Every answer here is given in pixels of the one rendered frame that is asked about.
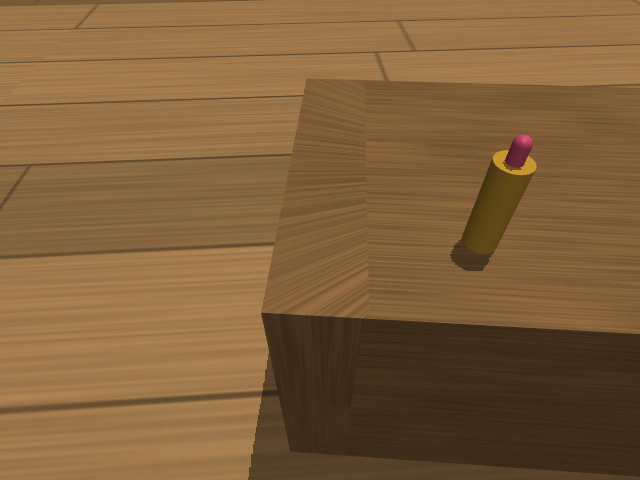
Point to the bottle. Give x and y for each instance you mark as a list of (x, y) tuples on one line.
[(506, 180)]

